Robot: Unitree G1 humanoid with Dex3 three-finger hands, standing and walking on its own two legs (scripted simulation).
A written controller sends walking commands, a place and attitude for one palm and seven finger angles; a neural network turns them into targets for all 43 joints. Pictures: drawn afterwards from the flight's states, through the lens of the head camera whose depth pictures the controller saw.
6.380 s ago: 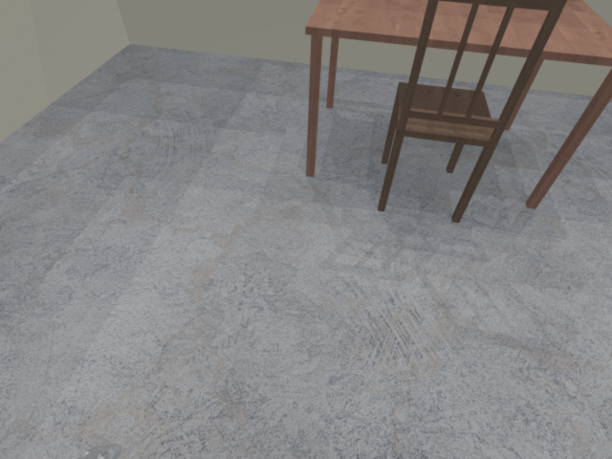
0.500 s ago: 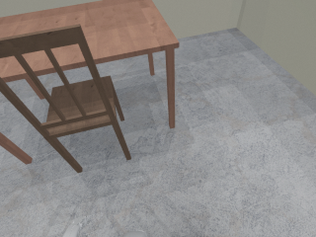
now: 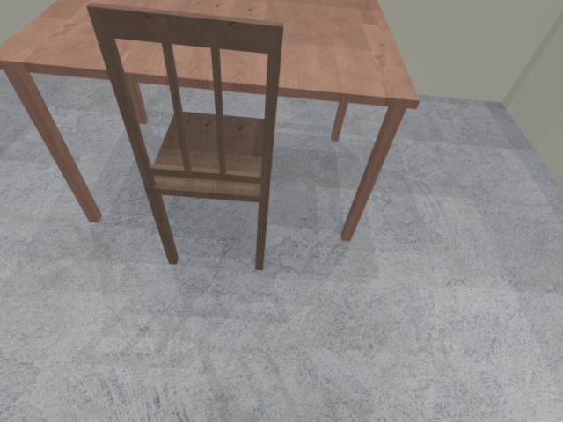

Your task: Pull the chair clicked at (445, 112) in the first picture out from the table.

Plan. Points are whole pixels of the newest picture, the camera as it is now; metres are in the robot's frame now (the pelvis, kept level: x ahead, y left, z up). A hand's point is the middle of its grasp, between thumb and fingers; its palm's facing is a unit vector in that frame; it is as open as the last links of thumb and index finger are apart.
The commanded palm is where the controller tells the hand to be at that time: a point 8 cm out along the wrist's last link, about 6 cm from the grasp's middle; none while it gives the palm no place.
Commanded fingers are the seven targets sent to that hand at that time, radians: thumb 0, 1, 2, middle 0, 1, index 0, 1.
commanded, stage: take the last steps up to it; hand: left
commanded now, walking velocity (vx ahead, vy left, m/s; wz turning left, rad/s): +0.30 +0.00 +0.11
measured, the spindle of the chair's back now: (179, 115) +0.77 +0.33 -0.05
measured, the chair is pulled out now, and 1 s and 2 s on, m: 0.00 0.00 0.00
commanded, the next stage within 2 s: come to a stop and stand still in 1.08 s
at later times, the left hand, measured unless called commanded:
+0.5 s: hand out of the picture +0.05 +0.14 -0.15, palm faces +0.13 -0.97 -0.21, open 7.3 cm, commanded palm none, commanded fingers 0.00 0.90 0.90 -0.20 -0.30 -0.20 -0.30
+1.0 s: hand (147, 372) +0.21 +0.24 -0.18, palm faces +0.13 -0.98 -0.16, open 7.4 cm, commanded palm none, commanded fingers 0.00 0.90 0.90 -0.20 -0.30 -0.20 -0.30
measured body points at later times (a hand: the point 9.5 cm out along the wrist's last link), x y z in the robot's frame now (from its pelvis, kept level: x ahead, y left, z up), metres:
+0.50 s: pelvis +0.07 -0.03 +0.01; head +0.05 -0.05 +0.46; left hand +0.05 +0.20 -0.14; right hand +0.05 -0.27 -0.15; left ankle +0.06 +0.11 -0.66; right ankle +0.05 -0.12 -0.73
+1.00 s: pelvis +0.23 +0.06 +0.01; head +0.25 +0.09 +0.45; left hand +0.20 +0.29 -0.16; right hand +0.32 -0.17 -0.13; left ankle +0.23 +0.15 -0.73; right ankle +0.22 -0.07 -0.65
